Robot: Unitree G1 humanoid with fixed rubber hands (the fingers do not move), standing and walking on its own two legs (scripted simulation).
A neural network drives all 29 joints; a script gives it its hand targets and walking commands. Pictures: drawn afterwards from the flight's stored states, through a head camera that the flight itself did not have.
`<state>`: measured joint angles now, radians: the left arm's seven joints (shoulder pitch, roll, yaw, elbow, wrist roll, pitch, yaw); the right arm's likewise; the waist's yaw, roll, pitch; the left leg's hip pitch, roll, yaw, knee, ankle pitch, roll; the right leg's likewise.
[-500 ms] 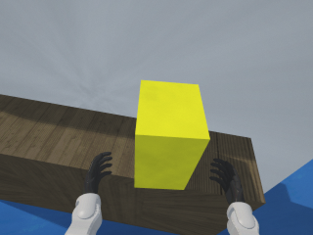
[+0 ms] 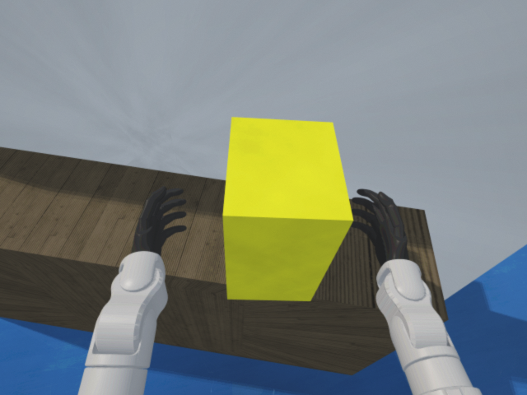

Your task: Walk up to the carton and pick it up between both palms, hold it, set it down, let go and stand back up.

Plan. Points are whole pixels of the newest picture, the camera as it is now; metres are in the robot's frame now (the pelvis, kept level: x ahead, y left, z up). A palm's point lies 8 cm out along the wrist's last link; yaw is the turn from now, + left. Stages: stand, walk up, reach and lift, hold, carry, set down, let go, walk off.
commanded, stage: reach and lift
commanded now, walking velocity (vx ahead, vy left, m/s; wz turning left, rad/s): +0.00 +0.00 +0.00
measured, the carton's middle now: (275, 218) +0.38 +0.00 +0.00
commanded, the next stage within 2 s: none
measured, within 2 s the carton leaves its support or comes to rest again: neither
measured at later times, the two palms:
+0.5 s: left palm (157, 184) +0.34 +0.17 +0.12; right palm (391, 183) +0.38 -0.16 +0.13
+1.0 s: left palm (163, 132) +0.40 +0.18 +0.16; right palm (398, 137) +0.43 -0.16 +0.17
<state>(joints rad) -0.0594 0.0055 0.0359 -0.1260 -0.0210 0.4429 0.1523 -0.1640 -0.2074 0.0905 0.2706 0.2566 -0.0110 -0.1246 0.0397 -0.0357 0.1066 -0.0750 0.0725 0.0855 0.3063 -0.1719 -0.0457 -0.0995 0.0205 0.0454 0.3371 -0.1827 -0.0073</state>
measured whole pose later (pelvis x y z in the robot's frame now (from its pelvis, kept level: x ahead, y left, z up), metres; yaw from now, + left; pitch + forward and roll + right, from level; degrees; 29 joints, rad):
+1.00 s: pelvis -0.01 -0.01 +0.00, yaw +0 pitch +3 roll -1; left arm -0.77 0.14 0.18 0.29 -0.07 0.68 0.18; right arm -0.90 -0.32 0.14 0.68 0.46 0.29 -0.18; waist 0.01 -0.02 0.03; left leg -0.22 0.09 0.06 0.34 -0.16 -0.05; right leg -0.22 0.04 0.03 0.32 -0.14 -0.01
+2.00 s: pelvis -0.02 +0.00 -0.01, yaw -1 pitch +13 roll -1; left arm -0.74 -0.09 0.20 0.98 0.12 -0.14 0.26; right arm -0.81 -0.10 -0.08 1.21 0.14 -0.23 -0.12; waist 0.07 -0.01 -0.12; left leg -0.52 0.09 0.04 0.52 -0.21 -0.05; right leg -0.51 0.05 0.03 0.47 -0.17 -0.01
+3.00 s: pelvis +0.00 -0.01 +0.00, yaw +1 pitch +6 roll +0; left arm -0.55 -0.24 0.46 0.70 0.49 -0.15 0.11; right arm -0.63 0.11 -0.50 1.00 -0.39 -0.38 -0.08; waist 0.01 -0.03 0.01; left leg -0.26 0.08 0.03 0.30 -0.14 -0.05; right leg -0.25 0.03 -0.01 0.28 -0.13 -0.02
